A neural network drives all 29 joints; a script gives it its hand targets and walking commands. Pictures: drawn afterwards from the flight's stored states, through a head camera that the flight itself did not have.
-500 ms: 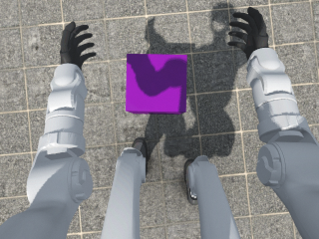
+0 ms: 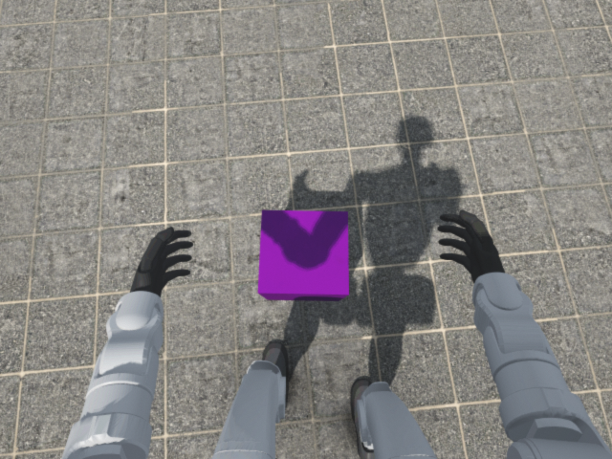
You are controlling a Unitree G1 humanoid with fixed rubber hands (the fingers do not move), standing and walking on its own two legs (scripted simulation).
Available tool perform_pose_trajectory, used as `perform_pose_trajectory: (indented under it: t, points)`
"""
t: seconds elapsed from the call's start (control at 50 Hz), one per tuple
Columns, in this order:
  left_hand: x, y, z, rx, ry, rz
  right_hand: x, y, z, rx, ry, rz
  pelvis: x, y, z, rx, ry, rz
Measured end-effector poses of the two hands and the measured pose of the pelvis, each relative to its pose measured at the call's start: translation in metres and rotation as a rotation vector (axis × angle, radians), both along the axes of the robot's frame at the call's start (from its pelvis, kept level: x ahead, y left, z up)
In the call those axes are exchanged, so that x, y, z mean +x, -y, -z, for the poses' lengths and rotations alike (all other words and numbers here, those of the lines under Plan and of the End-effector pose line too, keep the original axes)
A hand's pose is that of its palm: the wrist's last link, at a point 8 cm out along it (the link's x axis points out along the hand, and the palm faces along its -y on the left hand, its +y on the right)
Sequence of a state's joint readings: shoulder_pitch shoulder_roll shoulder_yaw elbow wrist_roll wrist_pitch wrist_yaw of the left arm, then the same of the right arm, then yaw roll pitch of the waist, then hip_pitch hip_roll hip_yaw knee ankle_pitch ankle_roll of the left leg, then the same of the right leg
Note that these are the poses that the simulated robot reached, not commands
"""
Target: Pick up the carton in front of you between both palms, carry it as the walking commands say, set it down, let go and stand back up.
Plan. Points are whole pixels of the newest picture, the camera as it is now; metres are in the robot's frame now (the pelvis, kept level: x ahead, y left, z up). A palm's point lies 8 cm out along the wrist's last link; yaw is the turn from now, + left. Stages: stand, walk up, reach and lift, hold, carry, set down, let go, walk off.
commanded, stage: let go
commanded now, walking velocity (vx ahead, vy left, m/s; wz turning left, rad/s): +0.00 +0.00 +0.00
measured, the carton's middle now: (303, 259) +0.43 +0.03 -0.59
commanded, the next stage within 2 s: stand in 0.84 s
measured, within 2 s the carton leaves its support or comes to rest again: neither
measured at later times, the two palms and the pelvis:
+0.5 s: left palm (124, 399) +0.19 +0.21 -0.01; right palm (586, 387) +0.21 -0.25 -0.01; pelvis +0.04 -0.02 +0.06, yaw +1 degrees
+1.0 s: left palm (94, 420) +0.16 +0.25 -0.03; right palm (583, 409) +0.18 -0.27 -0.05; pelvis +0.06 -0.02 +0.05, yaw +4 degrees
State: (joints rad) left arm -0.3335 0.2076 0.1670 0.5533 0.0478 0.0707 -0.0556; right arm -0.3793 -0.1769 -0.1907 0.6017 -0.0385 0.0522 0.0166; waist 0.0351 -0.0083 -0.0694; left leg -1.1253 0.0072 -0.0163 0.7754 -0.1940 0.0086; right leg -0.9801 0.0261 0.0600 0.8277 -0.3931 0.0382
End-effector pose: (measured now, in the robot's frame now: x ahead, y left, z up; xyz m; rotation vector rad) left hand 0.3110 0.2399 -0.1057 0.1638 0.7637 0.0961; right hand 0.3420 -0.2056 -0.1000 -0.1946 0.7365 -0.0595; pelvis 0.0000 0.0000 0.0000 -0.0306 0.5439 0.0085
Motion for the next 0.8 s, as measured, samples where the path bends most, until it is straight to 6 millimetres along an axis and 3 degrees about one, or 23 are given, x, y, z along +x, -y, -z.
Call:
perform_pose_trajectory:
  t: [0.28,0.38,0.54,0.8]
  points:
    - [-0.093,0.013,-0.068,-0.006,-0.024,-0.018,-0.089,0.024,-0.06,0.007,-0.035,-0.01,0.031,0.009,-0.045,0.029,0.309,-0.008]
    - [-0.116,0.018,-0.085,-0.004,-0.026,-0.014,-0.117,0.037,-0.077,0.002,-0.036,-0.01,0.038,0.016,-0.054,0.042,0.425,-0.009]
    - [-0.12,0.027,-0.093,-0.012,-0.025,0.006,-0.136,0.05,-0.091,0.0,-0.041,-0.009,0.04,0.025,-0.057,0.057,0.556,-0.005]
    - [-0.109,0.027,-0.094,0.007,-0.05,0.02,-0.131,0.043,-0.092,0.008,-0.045,0.007,0.044,0.022,-0.056,0.062,0.615,0.004]
